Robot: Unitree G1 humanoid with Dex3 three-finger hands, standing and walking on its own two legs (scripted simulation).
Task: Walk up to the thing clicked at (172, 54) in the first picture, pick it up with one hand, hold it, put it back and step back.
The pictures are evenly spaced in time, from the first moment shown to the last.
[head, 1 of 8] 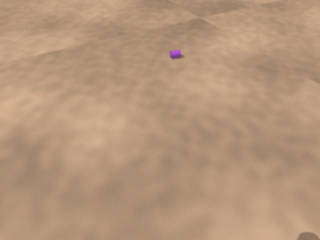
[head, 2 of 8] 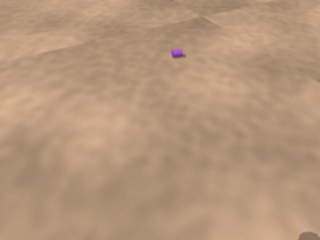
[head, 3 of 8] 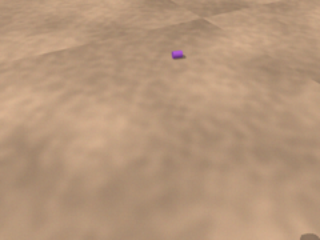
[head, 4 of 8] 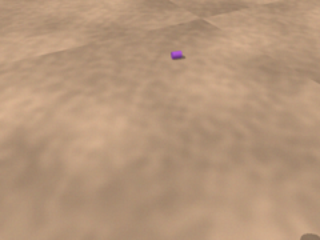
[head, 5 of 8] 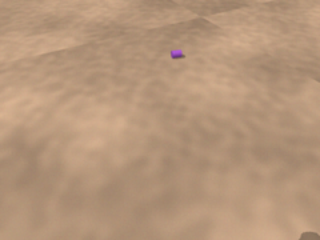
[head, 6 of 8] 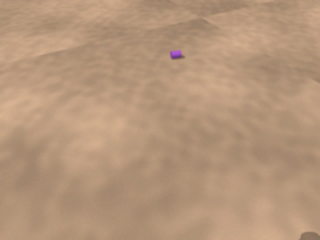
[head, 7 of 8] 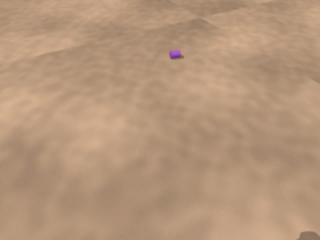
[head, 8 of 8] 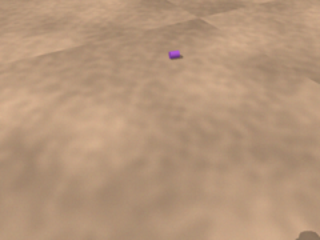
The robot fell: no
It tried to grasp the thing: no
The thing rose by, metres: 0.00
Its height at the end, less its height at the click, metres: +0.00
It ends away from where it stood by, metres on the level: 0.00
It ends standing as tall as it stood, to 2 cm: yes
